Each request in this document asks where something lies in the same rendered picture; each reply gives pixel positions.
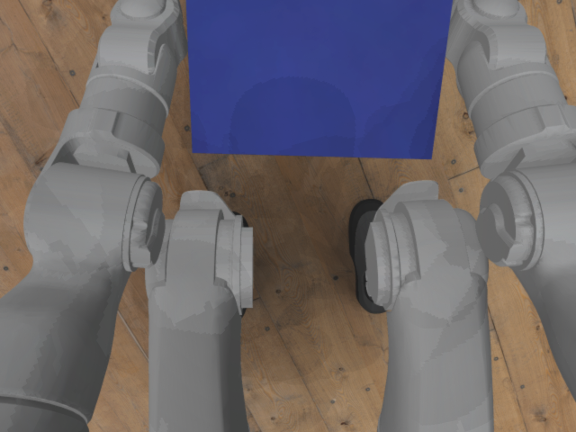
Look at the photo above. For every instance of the carton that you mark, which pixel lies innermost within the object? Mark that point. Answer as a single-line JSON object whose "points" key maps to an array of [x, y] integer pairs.
{"points": [[316, 78]]}

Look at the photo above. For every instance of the robot right thigh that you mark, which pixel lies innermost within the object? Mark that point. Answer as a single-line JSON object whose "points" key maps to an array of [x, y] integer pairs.
{"points": [[439, 369]]}

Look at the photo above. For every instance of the right robot forearm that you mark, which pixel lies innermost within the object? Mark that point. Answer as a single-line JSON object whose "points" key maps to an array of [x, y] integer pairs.
{"points": [[510, 90]]}

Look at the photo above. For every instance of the robot right foot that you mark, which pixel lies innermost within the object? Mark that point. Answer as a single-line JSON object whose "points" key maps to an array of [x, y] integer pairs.
{"points": [[362, 214]]}

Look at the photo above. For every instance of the robot right upper arm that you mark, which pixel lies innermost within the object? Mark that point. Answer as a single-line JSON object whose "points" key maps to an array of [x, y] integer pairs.
{"points": [[527, 221]]}

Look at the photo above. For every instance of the robot left upper arm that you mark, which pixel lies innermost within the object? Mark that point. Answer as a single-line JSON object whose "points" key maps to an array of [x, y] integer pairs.
{"points": [[88, 229]]}

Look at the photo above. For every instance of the left robot forearm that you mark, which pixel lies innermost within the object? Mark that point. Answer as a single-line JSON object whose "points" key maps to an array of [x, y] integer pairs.
{"points": [[127, 98]]}

